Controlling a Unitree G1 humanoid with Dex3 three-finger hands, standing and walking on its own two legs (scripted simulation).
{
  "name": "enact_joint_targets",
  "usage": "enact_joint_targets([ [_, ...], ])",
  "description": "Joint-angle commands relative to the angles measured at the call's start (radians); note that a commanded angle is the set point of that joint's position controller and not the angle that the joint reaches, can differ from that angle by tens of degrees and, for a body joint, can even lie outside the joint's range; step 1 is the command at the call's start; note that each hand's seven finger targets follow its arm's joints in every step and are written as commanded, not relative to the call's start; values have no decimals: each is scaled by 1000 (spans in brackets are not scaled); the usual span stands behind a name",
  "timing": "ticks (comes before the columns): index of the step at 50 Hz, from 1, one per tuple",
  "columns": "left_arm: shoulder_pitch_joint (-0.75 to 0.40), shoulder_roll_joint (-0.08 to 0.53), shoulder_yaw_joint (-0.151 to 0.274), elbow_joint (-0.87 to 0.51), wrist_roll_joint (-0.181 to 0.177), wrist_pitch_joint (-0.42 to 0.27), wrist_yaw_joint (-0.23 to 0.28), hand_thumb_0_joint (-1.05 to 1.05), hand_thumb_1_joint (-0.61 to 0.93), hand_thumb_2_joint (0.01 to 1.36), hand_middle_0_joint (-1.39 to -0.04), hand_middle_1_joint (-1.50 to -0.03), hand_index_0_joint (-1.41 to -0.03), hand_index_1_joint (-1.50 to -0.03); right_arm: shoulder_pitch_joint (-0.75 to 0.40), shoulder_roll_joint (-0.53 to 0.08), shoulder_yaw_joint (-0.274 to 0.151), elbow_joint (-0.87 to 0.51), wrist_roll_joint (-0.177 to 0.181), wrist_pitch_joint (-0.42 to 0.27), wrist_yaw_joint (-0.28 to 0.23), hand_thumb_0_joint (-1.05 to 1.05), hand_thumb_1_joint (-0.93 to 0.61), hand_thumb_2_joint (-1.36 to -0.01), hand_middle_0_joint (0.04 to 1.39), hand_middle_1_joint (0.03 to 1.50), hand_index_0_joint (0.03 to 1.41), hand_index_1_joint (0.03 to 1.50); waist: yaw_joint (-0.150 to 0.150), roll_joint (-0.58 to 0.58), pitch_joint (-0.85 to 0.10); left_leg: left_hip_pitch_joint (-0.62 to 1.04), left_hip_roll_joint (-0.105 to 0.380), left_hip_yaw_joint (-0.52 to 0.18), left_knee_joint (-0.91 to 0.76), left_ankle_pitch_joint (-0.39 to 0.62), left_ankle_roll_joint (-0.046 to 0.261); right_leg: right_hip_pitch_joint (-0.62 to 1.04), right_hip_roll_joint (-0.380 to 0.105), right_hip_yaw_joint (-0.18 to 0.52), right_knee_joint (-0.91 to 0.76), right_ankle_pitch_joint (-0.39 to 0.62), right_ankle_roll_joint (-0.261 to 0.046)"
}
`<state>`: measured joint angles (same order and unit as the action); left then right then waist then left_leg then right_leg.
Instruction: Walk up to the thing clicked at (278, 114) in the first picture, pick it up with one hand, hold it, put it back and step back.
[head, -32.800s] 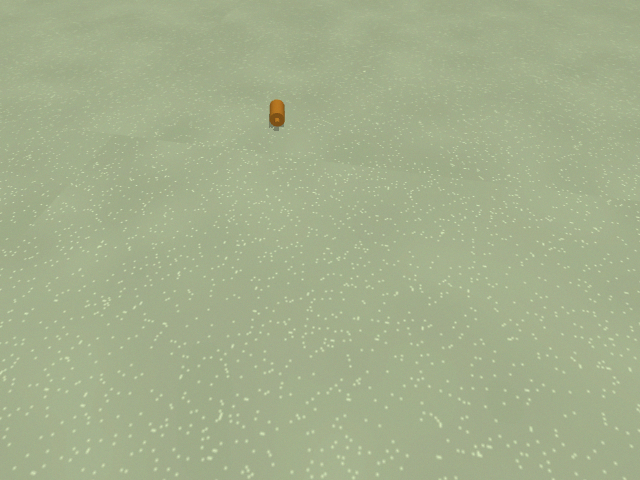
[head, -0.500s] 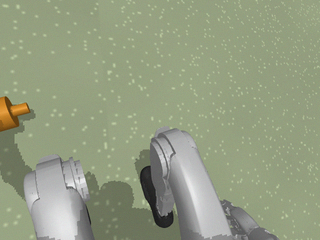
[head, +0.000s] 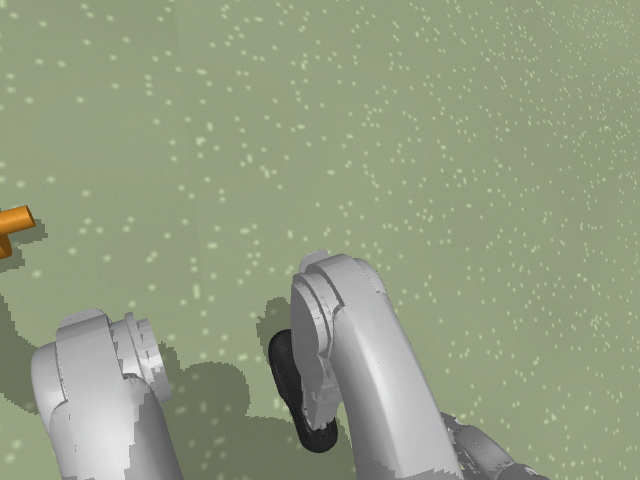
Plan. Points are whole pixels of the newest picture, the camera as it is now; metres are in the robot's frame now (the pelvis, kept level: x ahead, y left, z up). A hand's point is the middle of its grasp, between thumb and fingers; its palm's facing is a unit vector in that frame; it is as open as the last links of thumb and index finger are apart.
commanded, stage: close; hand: left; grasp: from above
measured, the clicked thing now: out of the picture +0.44 +0.33 -0.25
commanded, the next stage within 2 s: settle in 1.38 s
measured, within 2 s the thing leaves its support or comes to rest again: leaves its support in 1.78 s
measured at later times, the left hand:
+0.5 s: hand out of the picture +0.42 +0.34 -0.23, palm faces -0.44 -0.15 -0.89, open 11.5 cm
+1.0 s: hand out of the picture +0.42 +0.34 -0.23, palm faces -0.43 -0.15 -0.89, open 11.4 cm
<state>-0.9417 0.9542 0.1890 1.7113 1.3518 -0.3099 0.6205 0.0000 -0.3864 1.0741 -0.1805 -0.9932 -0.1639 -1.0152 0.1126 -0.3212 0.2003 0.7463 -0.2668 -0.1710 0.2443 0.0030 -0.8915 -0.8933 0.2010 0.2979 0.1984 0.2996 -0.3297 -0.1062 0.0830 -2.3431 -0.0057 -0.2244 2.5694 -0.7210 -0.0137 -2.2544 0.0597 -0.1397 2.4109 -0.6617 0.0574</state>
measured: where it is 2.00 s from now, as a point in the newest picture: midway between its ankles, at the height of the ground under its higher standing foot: (237, 448)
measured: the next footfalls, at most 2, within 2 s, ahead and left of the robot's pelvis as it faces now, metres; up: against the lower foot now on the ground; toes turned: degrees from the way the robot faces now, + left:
none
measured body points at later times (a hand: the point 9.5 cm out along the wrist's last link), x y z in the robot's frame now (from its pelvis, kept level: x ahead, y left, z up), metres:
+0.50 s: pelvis +0.00 +0.00 +0.00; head +0.25 +0.12 +0.35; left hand +0.44 +0.35 -0.18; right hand +0.06 -0.25 -0.07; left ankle +0.06 +0.13 -0.26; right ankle +0.11 -0.12 -0.26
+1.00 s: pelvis +0.00 +0.00 +0.00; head +0.25 +0.13 +0.35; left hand +0.44 +0.34 -0.18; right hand +0.06 -0.26 -0.06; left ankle +0.06 +0.13 -0.26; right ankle +0.11 -0.12 -0.26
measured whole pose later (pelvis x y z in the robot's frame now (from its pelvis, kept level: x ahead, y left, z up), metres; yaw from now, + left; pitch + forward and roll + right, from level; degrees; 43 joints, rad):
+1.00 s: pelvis +0.00 +0.00 +0.00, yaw -1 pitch +27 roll -13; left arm -0.97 0.99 0.18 1.74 1.31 -0.26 0.64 0.01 -0.17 0.75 -0.43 -0.82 -0.46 -0.80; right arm 0.09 -0.35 0.23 0.72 -0.27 -0.25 0.28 0.00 -0.90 -0.90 0.20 0.30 0.20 0.30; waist -0.35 -0.12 0.12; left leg -2.34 0.00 -0.24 2.57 -0.72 -0.01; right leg -2.24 0.07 -0.16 2.40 -0.65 0.06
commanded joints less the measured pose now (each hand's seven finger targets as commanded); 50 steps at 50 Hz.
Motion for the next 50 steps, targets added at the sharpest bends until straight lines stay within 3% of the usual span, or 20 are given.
enact_joint_targets([
  [1,-265,231,-12,-65,1,14,76,0,-243,965,-243,-964,-251,-955,138,-311,-80,-7,-10,-25,-7,0,-886,-895,200,299,200,299,-28,463,-567,472,17,106,-286,161,24,264,29,-120,-191,184,-76],
  [2,-275,247,-2,-64,-4,19,80,0,-238,949,-247,-958,-256,-948,139,-316,-82,2,-12,-33,-4,0,-886,-895,200,300,200,300,-29,466,-549,464,17,107,-282,153,26,259,26,-121,-191,178,-73],
  [3,-281,224,-23,-77,-7,25,80,0,-236,934,-250,-949,-260,-939,129,-317,-80,-8,-16,-38,-2,0,-887,-896,200,300,200,300,-31,461,-557,459,16,106,-284,153,28,261,28,-120,-201,177,-72],
  [4,-271,265,9,-61,-12,32,88,0,-230,932,-260,-942,-267,-934,137,-324,-80,3,-12,-38,-2,0,-888,-896,200,300,200,300,-26,457,-564,464,18,100,-285,157,28,268,27,-123,-198,182,-72],
  [5,-276,249,-14,-56,-10,38,85,0,-233,926,-259,-939,-268,-930,136,-326,-81,-3,-8,-45,0,0,-888,-896,200,299,200,300,-31,470,-560,457,19,104,-280,162,27,277,28,-112,-200,191,-75],
  [13,-261,270,13,-54,-44,56,67,0,-148,866,-317,-936,-339,-913,141,-326,-67,-10,-11,-59,12,0,-893,-899,200,299,200,299,-34,477,-582,464,20,96,-278,197,27,323,29,-118,-198,223,-74],
  [18,-260,248,-13,-66,-58,48,41,0,-106,859,-346,-941,-372,-914,141,-315,-53,-8,-12,-66,21,0,-895,-899,200,299,200,299,-48,482,-577,483,24,94,-263,210,25,329,28,-124,-188,241,-71],
  [19,-260,268,6,-82,-67,41,46,0,-98,861,-357,-939,-381,-914,145,-329,-57,-7,-9,-62,17,0,-895,-899,200,299,200,299,-41,481,-592,486,24,86,-277,220,24,332,30,-129,-195,244,-71],
  [23,-252,244,-22,-71,-60,34,40,0,-56,863,-392,-930,-415,-906,146,-326,-49,-14,-13,-63,23,0,-895,-899,200,299,200,299,-49,485,-580,496,26,86,-270,223,20,335,31,-130,-191,252,-73],
  [28,-233,282,12,-91,-65,25,47,0,3,911,-446,-936,-460,-922,153,-325,-41,-15,-10,-63,25,0,-895,-899,200,299,200,299,-34,488,-571,480,25,83,-279,213,20,338,31,-135,-194,238,-74],
  [30,-247,263,-8,-100,-67,21,47,0,16,905,-459,-930,-472,-916,135,-338,-56,-27,-3,-67,23,0,-896,-900,200,299,200,299,-33,496,-546,463,24,84,-289,173,20,310,31,-132,-198,204,-78],
  [32,-257,298,18,-120,-62,20,53,0,39,904,-474,-921,-488,-907,151,-336,-49,-18,-6,-66,25,0,-894,-899,200,299,200,299,-33,476,-580,470,27,81,-281,184,23,326,32,-130,-199,214,-75],
  [35,-240,298,29,-106,-61,22,65,0,68,910,-506,-911,-514,-903,152,-342,-57,-20,-5,-67,21,0,-895,-900,200,299,199,299,-25,487,-591,485,27,78,-294,202,19,328,33,-134,-201,224,-77],
  [39,-281,276,-7,-110,-45,31,57,0,120,901,-539,-902,-550,-891,154,-343,-61,-18,-3,-74,24,0,-894,-899,200,299,200,299,-49,486,-565,476,27,89,-274,178,23,315,33,-124,-201,211,-76],
  [41,-259,304,17,-101,-50,37,64,0,132,917,-567,-881,-567,-881,152,-346,-63,-16,0,-77,20,0,-894,-900,200,299,199,299,-31,482,-587,481,28,89,-274,200,23,336,36,-120,-212,226,-76],
  [43,-269,284,4,-84,-47,42,60,0,181,908,-590,-891,-598,-883,160,-342,-59,-9,-2,-78,25,0,-894,-900,200,299,199,299,-47,484,-559,481,29,85,-278,195,20,317,31,-129,-195,222,-75],
  [45,-255,293,18,-75,-53,43,64,0,193,903,-605,-883,-610,-878,159,-344,-61,-12,-2,-78,24,0,-895,-900,200,299,199,299,-38,478,-579,484,29,81,-282,212,20,331,35,-132,-203,237,-75],
  [46,-262,272,-4,-72,-55,45,57,0,209,893,-612,-881,-621,-872,146,-344,-62,-15,3,-81,24,0,-894,-900,200,299,199,299,-42,479,-561,473,29,81,-281,200,19,316,32,-130,-198,227,-76],
  [47,-256,283,10,-73,-61,44,59,0,218,894,-626,-871,-631,-866,147,-344,-60,-12,0,-79,23,0,-894,-901,200,299,199,299,-38,479,-565,473,31,76,-287,203,19,320,32,-133,-198,228,-75],
  [50,-268,273,-7,-77,-61,45,55,0,273,916,-670,-884,-673,-880,139,-345,-64,-18,3,-80,22,0,-895,-900,200,299,199,299,-37,489,-569,478,31,82,-285,185,19,320,36,-126,-207,215,-78],
])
